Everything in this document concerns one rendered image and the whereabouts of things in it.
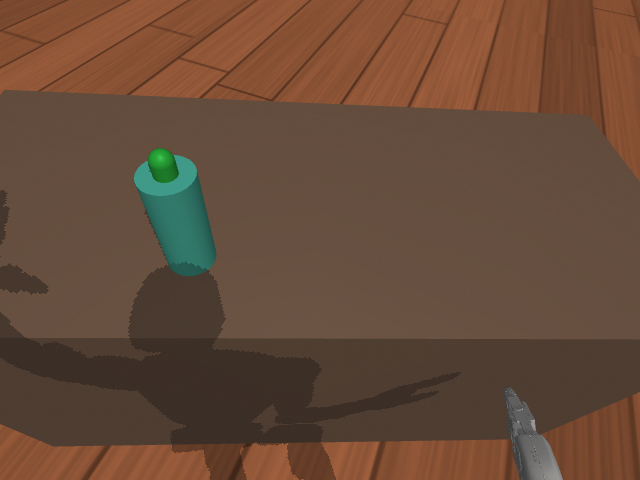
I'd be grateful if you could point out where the bottle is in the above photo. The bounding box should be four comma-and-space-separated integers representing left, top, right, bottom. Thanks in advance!
134, 148, 216, 276

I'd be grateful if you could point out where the right robot hand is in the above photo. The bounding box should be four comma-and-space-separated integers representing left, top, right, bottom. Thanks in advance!
503, 387, 563, 480

